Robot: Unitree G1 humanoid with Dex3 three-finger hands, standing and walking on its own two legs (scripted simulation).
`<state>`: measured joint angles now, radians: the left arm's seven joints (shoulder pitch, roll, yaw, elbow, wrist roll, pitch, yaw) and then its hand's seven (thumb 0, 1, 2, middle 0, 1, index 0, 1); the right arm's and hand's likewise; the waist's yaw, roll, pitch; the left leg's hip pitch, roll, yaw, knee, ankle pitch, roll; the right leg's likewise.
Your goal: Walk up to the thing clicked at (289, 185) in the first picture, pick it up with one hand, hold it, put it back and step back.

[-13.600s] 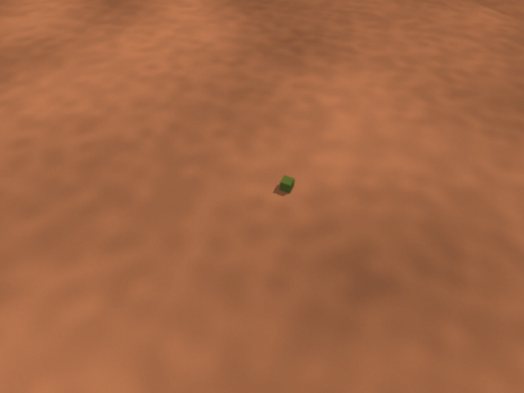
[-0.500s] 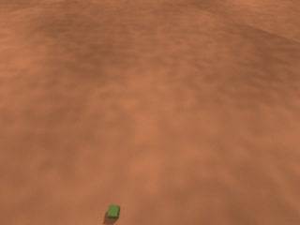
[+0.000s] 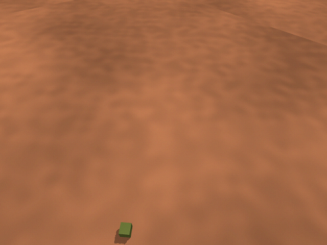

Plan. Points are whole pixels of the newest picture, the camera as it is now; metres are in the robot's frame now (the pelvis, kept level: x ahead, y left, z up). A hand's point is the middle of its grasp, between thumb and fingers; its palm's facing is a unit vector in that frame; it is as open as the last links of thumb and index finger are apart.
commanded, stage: stand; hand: left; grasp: from above
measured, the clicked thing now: (125, 229) +0.38 +0.21 -0.75
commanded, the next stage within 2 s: rise first in 1.16 s
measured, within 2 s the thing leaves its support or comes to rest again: neither
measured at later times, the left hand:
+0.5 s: hand out of the picture +0.08 +0.25 -0.16, palm faces -0.04 -0.94 -0.33, open 7.4 cm
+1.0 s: hand out of the picture +0.07 +0.25 -0.16, palm faces -0.03 -0.94 -0.34, open 7.4 cm
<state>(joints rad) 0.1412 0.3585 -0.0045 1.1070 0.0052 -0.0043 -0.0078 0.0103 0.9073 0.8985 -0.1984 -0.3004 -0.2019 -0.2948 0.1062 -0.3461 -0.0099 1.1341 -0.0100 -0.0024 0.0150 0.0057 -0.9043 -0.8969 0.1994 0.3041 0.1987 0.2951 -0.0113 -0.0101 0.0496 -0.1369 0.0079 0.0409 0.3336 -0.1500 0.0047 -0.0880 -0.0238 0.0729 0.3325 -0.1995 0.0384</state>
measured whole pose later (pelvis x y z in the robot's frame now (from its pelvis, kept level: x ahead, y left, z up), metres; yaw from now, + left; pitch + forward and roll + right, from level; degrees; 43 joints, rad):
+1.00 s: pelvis +0.00 +0.00 +0.00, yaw +0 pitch -3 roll +0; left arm 0.14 0.36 -0.01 1.10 0.01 0.00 -0.01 0.01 0.91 0.90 -0.20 -0.30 -0.20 -0.30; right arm 0.11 -0.35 -0.01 1.13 -0.01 0.00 0.01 0.01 -0.90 -0.90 0.20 0.30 0.20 0.30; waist -0.01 -0.01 0.05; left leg -0.13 0.01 0.03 0.34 -0.15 0.00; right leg -0.08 -0.02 0.06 0.32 -0.20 0.04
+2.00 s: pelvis +0.00 -0.01 -0.10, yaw +2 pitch +19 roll -2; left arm 0.21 0.35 0.16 0.55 0.27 0.10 -0.05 0.00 -0.52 1.03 -0.06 -1.02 -0.04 -1.04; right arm 0.17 -0.24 -0.04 0.58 0.00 -0.12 -0.02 0.01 -0.87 -0.89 0.20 0.30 0.20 0.30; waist -0.02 0.00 -0.12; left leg -1.01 0.03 -0.04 1.18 -0.50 -0.01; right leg -0.92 0.01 0.01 1.16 -0.57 0.02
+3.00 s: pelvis -0.09 -0.02 -0.39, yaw -3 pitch +32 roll -5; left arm -0.47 0.63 0.13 0.97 0.95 -0.35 0.12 0.00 -0.46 0.99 -0.05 -0.99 -0.06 -0.98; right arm 0.12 -0.27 -0.03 0.75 -0.05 -0.06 0.08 0.01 -0.84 -0.88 0.20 0.30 0.20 0.29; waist -0.05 0.00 -0.11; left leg -2.14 0.03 -0.13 2.18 -0.60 -0.03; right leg -2.03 0.07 -0.04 2.17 -0.71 0.03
